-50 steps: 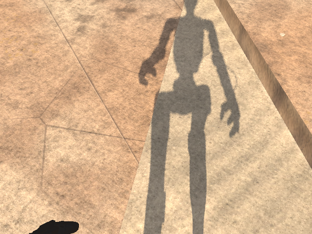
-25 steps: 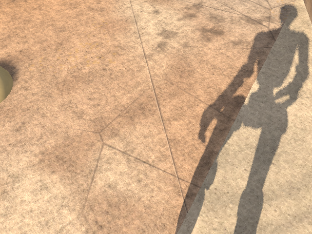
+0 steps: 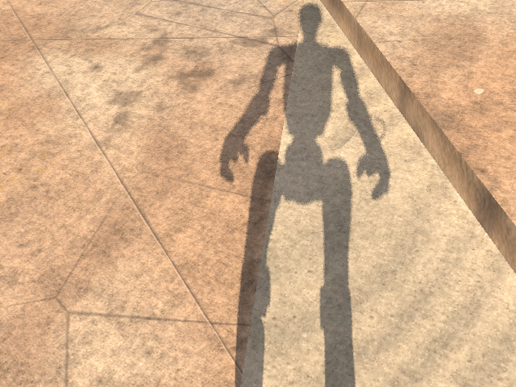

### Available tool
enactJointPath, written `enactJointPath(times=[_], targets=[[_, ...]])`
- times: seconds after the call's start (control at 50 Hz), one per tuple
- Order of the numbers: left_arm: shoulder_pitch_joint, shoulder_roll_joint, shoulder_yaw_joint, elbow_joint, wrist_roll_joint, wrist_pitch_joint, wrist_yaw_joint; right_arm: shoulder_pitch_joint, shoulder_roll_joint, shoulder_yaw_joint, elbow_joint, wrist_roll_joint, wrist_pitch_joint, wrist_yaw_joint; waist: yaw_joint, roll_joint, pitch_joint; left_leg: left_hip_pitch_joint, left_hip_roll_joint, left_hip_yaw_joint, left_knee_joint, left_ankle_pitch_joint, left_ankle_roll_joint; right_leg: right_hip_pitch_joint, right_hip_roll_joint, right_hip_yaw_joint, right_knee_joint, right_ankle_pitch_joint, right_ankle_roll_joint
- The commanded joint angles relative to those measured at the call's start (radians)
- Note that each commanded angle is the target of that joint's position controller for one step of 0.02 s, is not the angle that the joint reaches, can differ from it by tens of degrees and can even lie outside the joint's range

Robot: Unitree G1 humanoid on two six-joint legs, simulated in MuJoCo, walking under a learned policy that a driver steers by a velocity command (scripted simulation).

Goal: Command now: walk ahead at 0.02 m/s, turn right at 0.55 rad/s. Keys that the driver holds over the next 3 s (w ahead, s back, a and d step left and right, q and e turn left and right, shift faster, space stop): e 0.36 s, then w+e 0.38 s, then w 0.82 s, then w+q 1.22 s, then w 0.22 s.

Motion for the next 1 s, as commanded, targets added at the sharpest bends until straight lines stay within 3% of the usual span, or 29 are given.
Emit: enactJointPath(times=[0.02,0.04,0.06,0.08,0.1,0.16,0.24,0.36,0.4,0.42,0.44,0.46,0.48,0.5,0.52,0.56,0.62,0.72,0.78,0.84,0.86,0.88,0.9,0.92,0.94,0.96,0.98,1.0], targets=[[0.07,0.226,0.065,-0.053,0.001,-0.011,0.031,-0.054,-0.066,-0.014,-0.112,0.01,0.01,-0.002,0.028,-0.208,0.022,-0.213,-0.044,-0.178,0.293,-0.084,-0.024,0.041,-0.299,0.425,-0.366,0.195,-0.209],[-0.007,0.185,0.053,-0.066,-0.004,-0.008,0.033,-0.03,-0.076,-0.019,-0.094,0.016,0.002,0.002,-0.01,-0.182,0.025,-0.198,-0.046,-0.18,0.293,-0.008,-0.02,0.039,-0.231,0.36,-0.354,0.189,-0.171],[-0.046,0.169,0.048,-0.08,-0.009,-0.011,0.034,-0.003,-0.091,-0.025,-0.077,0.004,-0.003,0.005,-0.022,-0.187,-0.007,-0.185,-0.057,-0.168,0.312,0.039,-0.019,0.068,-0.19,0.317,-0.327,0.278,-0.154],[-0.049,0.152,0.045,-0.087,-0.016,-0.014,0.031,0.019,-0.102,-0.03,-0.065,-0.006,-0.006,0.008,-0.022,-0.17,-0.049,-0.173,-0.064,-0.168,0.339,0.048,-0.022,0.106,-0.177,0.302,-0.304,0.372,-0.158],[-0.03,0.148,0.045,-0.086,-0.02,-0.017,0.028,0.022,-0.097,-0.029,-0.064,-0.005,-0.006,0.011,-0.016,-0.136,-0.076,-0.167,-0.068,-0.17,0.347,0.047,-0.026,0.132,-0.177,0.302,-0.288,0.426,-0.161],[0.033,0.166,0.055,-0.072,-0.019,-0.021,0.027,-0.008,-0.068,-0.019,-0.083,0.007,0.001,0.008,0.014,-0.128,-0.078,-0.195,-0.07,-0.182,0.266,0.037,-0.035,0.198,-0.182,0.345,-0.27,0.419,-0.175],[0.073,0.183,0.065,-0.07,-0.007,-0.014,0.027,-0.051,-0.066,-0.011,-0.11,0.008,0.002,0.0,0.049,-0.154,-0.066,-0.166,-0.085,-0.194,0.144,0.001,-0.027,0.2,-0.186,0.428,-0.257,0.349,-0.193],[0.021,0.196,0.075,-0.08,-0.002,-0.008,0.015,-0.013,-0.07,-0.003,-0.125,0.028,-0.018,-0.009,0.027,-0.16,-0.086,0.032,-0.142,-0.193,-0.05,-0.027,0.009,0.12,-0.144,0.525,-0.22,0.438,-0.16],[-0.025,0.189,0.077,-0.085,-0.012,-0.006,0.013,0.075,-0.059,0.0,-0.107,0.022,-0.03,-0.014,-0.036,-0.129,-0.11,0.238,-0.156,-0.18,-0.271,0.039,0.033,0.001,-0.075,0.526,-0.214,0.082,-0.112],[-0.044,0.153,0.068,-0.098,-0.018,-0.009,0.016,0.117,-0.093,-0.009,-0.099,0.013,-0.037,-0.024,-0.062,-0.052,-0.093,0.394,-0.066,-0.271,-0.404,0.006,0.063,-0.17,-0.001,0.475,-0.161,-0.203,-0.055],[-0.031,0.075,0.048,-0.126,-0.029,-0.016,0.02,0.148,-0.204,-0.031,-0.113,0.002,-0.039,-0.029,-0.069,0.184,-0.111,0.52,0.219,-0.597,-0.531,-0.284,0.141,-0.37,0.138,0.265,0.11,-0.354,0.007],[-0.055,0.133,0.057,-0.121,0.016,-0.023,0.027,0.102,-0.26,-0.049,-0.114,-0.02,-0.038,-0.025,-0.066,0.163,-0.004,0.37,0.323,-0.764,-0.611,-0.379,0.206,-0.466,0.154,0.178,0.292,-0.216,0.019],[-0.066,0.177,0.07,-0.119,0.031,-0.03,0.021,0.066,-0.196,-0.035,-0.115,-0.018,-0.043,-0.022,-0.022,0.084,0.036,0.284,0.301,-0.709,-0.593,-0.362,0.217,-0.425,0.076,0.201,0.375,-0.128,0.019],[-0.026,0.177,0.073,-0.094,0.027,-0.032,0.007,0.017,-0.142,-0.019,-0.119,-0.006,-0.05,-0.017,0.014,0.074,0.053,0.257,0.237,-0.608,-0.597,-0.297,0.192,-0.402,0.067,0.182,0.42,-0.063,0.029],[0.013,0.172,0.072,-0.071,0.025,-0.03,-0.007,-0.014,-0.121,-0.013,-0.126,0.001,-0.057,-0.013,0.031,0.092,0.041,0.272,0.184,-0.512,-0.598,-0.214,0.168,-0.392,0.061,0.156,0.473,-0.011,0.043],[0.03,0.156,0.067,-0.054,0.022,-0.025,-0.032,0.005,-0.105,-0.009,-0.123,0.003,-0.071,-0.008,0.017,0.103,0.026,0.294,0.145,-0.394,-0.602,-0.11,0.163,-0.402,0.037,0.117,0.548,0.043,0.058],[-0.045,0.124,0.054,-0.076,0.015,-0.025,-0.046,0.102,-0.117,-0.02,-0.087,0.001,-0.094,0.003,-0.028,0.067,0.043,0.373,0.161,-0.325,-0.605,-0.024,0.171,-0.483,0.009,0.11,0.533,0.096,0.074],[-0.137,0.106,0.044,-0.098,0.018,-0.031,-0.057,0.17,-0.13,-0.033,-0.041,-0.002,-0.117,0.011,-0.067,0.074,0.067,0.441,0.195,-0.229,-0.612,0.082,0.184,-0.512,-0.032,0.083,0.369,0.135,0.087],[-0.196,0.078,0.027,-0.123,0.016,-0.04,-0.067,0.176,-0.133,-0.034,-0.018,-0.004,-0.126,0.015,-0.073,0.089,0.081,0.385,0.197,-0.151,-0.601,0.156,0.175,-0.403,-0.055,0.038,0.202,0.13,0.066],[-0.213,0.075,0.017,-0.133,0.019,-0.049,-0.064,0.196,-0.154,-0.04,0.014,-0.002,-0.12,0.018,-0.073,0.112,0.084,0.337,0.202,-0.101,-0.563,0.263,0.164,-0.24,-0.031,-0.047,0.047,0.035,0.013],[-0.194,0.078,0.017,-0.129,0.022,-0.054,-0.058,0.211,-0.164,-0.041,0.03,0.003,-0.114,0.02,-0.064,0.116,0.075,0.332,0.215,-0.1,-0.533,0.35,0.166,-0.175,-0.011,-0.071,0.012,0.017,-0.01],[-0.129,0.082,0.021,-0.112,0.023,-0.062,-0.048,0.209,-0.172,-0.04,0.042,0.009,-0.108,0.022,-0.026,0.1,0.049,0.323,0.215,-0.076,-0.446,0.528,0.161,-0.074,0.022,-0.086,-0.039,0.022,-0.035],[0.015,0.089,0.03,-0.061,0.029,-0.077,-0.035,0.2,-0.164,-0.033,0.05,0.017,-0.104,0.024,0.051,0.039,-0.028,0.291,0.174,-0.007,-0.247,0.712,0.139,0.118,0.061,-0.092,-0.124,0.089,-0.055],[0.194,0.138,0.048,-0.004,0.042,-0.089,-0.02,0.203,-0.128,-0.016,0.041,0.015,-0.104,0.025,0.121,-0.036,-0.168,0.162,0.125,0.04,0.001,0.621,0.111,0.381,0.006,-0.007,-0.126,0.04,-0.071],[0.306,0.27,0.072,-0.003,0.043,-0.096,-0.002,0.202,-0.009,0.019,-0.035,0.02,-0.108,0.041,0.141,-0.316,-0.287,-0.189,-0.007,0.055,0.364,0.048,0.05,0.643,-0.336,0.52,-0.251,-0.225,-0.167],[0.3,0.294,0.076,-0.004,0.005,-0.097,0.007,0.151,-0.088,-0.005,-0.033,0.005,-0.105,0.039,0.149,-0.263,-0.308,-0.288,-0.07,-0.122,0.517,-0.117,0.053,0.593,-0.41,0.775,-0.376,-0.078,-0.209],[0.229,0.252,0.065,0.004,0.005,-0.094,0.015,0.104,-0.115,-0.013,-0.039,0.015,-0.104,0.042,0.11,-0.167,-0.179,-0.341,-0.008,-0.17,0.562,-0.038,0.067,0.523,-0.37,0.582,-0.33,0.045,-0.197],[0.172,0.188,0.047,0.005,0.004,-0.1,0.017,0.091,-0.095,-0.003,-0.03,0.022,-0.113,0.048,0.074,-0.114,-0.101,-0.307,0.025,-0.168,0.505,0.046,0.072,0.398,-0.32,0.45,-0.329,0.184,-0.178]])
